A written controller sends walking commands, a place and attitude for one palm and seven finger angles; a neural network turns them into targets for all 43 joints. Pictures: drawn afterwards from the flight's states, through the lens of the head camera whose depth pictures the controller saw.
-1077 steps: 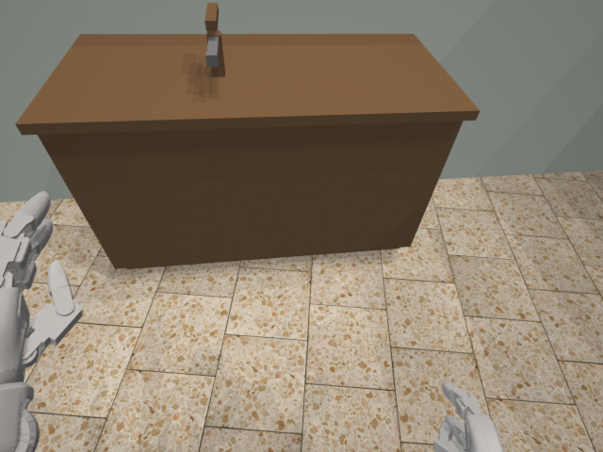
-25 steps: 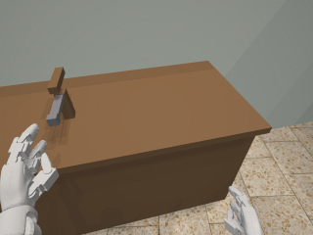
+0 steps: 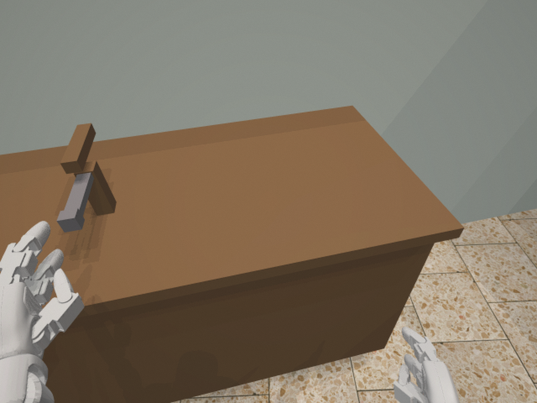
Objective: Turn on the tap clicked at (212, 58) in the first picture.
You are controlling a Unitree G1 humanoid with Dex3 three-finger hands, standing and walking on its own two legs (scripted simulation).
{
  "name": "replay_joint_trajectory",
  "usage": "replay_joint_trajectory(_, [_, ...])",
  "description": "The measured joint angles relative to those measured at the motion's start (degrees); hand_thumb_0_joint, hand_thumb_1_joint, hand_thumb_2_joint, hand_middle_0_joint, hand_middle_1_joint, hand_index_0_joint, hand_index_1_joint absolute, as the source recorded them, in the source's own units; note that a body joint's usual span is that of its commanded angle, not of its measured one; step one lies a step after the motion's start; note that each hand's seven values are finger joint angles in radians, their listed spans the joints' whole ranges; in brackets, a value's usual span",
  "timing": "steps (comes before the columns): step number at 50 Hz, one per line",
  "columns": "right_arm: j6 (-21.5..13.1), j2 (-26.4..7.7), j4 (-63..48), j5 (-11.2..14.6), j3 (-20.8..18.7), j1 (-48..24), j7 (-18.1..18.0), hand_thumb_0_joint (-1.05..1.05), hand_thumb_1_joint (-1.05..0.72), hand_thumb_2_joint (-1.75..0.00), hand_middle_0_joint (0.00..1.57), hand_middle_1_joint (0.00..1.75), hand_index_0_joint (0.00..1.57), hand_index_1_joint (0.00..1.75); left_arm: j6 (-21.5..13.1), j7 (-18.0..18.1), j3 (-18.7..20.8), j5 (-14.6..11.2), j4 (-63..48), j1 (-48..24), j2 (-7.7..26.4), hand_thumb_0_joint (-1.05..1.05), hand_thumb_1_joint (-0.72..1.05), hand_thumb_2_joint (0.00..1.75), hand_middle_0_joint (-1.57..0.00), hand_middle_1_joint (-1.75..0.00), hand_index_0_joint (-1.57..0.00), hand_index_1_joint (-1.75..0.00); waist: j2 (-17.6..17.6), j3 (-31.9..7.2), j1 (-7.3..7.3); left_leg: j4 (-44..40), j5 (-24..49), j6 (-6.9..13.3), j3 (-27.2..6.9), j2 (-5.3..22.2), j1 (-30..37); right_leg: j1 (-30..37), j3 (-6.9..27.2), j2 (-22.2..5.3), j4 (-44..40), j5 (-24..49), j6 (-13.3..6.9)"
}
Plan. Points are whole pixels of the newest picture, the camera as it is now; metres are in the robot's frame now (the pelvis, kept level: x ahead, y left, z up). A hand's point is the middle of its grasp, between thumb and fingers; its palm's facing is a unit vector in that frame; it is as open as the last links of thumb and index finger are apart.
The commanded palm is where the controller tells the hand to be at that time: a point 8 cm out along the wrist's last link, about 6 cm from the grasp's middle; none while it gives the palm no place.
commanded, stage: reach beside the lever's end, fingers flat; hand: left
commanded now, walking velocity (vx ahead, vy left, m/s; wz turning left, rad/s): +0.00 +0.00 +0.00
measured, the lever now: (71, 220) +0.34 +0.39 +0.10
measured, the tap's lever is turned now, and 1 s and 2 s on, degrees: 0 0 0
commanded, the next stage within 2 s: push the lever round in 2.00 s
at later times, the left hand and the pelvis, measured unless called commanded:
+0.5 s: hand (50, 275) +0.22 +0.32 +0.13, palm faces +0.53 -0.84 -0.10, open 7.5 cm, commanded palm +0.17 +0.35 +0.13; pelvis -0.02 +0.02 +0.00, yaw +0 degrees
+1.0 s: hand (50, 255) +0.26 +0.36 +0.11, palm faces +0.55 -0.83 -0.09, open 7.7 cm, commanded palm +0.22 +0.39 +0.12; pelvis -0.03 +0.05 +0.00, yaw +0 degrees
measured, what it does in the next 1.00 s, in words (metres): shifts its weight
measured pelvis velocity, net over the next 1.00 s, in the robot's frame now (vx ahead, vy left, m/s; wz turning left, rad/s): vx -0.03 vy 0.05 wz -0.01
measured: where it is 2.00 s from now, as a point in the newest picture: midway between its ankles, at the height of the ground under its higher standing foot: outside the picture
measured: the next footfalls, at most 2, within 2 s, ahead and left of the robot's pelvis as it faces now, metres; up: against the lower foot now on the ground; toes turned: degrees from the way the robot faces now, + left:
none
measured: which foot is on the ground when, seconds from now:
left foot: down 0.00-1.00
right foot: down 0.00-1.00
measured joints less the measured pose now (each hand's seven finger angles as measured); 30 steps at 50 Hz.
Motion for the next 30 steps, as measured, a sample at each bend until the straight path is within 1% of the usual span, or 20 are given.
replay_joint_trajectory(3, [0.06,-0.11,0.58,0.01,-0.27,-0.07,-0.13,0.01,-0.9,-0.9,0.2,0.3,0.2,0.3,-1.14,-0.81,2.09,-0.33,2.44,-1.48,0.55,0.02,0.9,0.9,-0.2,-0.3,-0.2,-0.3,-0.07,0.14,-0.08,-0.14,0.09,-0.06,-0.06,0.09,-0.04,0.04,-0.04,0.1,-0.33,0.21,-0.03])
replay_joint_trajectory(7, [-0.08,-0.26,1.43,0.32,-0.64,0.03,-0.35,0.01,-0.9,-0.9,0.2,0.3,0.2,0.3,-2.51,-2.75,4.35,-1.19,5.46,-2.96,1.22,0.02,0.9,0.9,-0.2,-0.3,-0.2,-0.3,0.07,0.16,-0.21,-0.55,0.43,0.03,0.03,0.15,-0.01,0.1,0.06,0.13,-0.92,0.7,0.15])
replay_joint_trajectory(13, [-0.91,-0.34,2.53,0.77,-1.05,0.11,-1.01,0.01,-0.9,-0.9,0.2,0.3,0.2,0.3,-3.54,-4.72,5.65,-1.92,10.35,-6.42,1.55,0.02,0.9,0.9,-0.2,-0.3,-0.2,-0.3,0.35,1.0,-0.43,-1.09,1.33,0.33,0.12,0.07,-0.22,-0.07,0.13,0.01,-1.58,1.66,0.52])
replay_joint_trajectory(17, [-1.25,-0.13,3.08,0.83,-0.98,-0.13,-1.29,0.01,-0.9,-0.9,0.2,0.3,0.2,0.3,-4.18,-4.63,6.0,-1.54,13.72,-9.48,1.96,0.02,0.9,0.9,-0.2,-0.29,-0.2,-0.29,0.24,1.89,-0.79,-1.17,2.0,0.63,0.14,-0.04,-0.82,-0.69,0.12,-0.12,-1.62,2.28,0.83])
replay_joint_trajectory(21, [-1.54,0.04,3.59,0.62,-0.74,-0.5,-1.26,0.01,-0.9,-0.9,0.2,0.3,0.2,0.3,-5.14,-3.7,6.12,-0.6,16.77,-13.47,2.32,0.02,0.9,0.9,-0.19,-0.29,-0.19,-0.29,0.1,2.88,-1.22,-0.91,2.51,0.89,0.11,-0.18,-1.61,-1.41,0.04,-0.26,-1.42,2.77,1.15])
replay_joint_trajectory(25, [-1.69,0.19,3.77,0.44,-0.42,-0.6,-0.93,0.01,-0.9,-0.9,0.2,0.3,0.2,0.3,-6.3,-3.32,5.77,0.0,18.84,-16.13,2.66,0.02,0.9,0.9,-0.19,-0.28,-0.19,-0.28,0.21,3.01,-1.7,-0.66,2.75,1.28,0.41,-0.32,-2.26,-2.07,0.3,-0.45,-1.27,3.13,1.58])
replay_joint_trajectory(30, [-1.34,0.33,3.69,0.43,0.0,-0.56,-0.67,0.01,-0.9,-0.9,0.2,0.3,0.2,0.3,-6.06,-3.12,5.19,0.18,21.71,-18.8,2.99,0.02,0.9,0.9,-0.19,-0.27,-0.19,-0.27,0.33,2.88,-2.14,-0.78,3.0,1.87,0.95,-0.61,-2.5,-2.4,0.78,-0.84,-1.39,3.47,2.2])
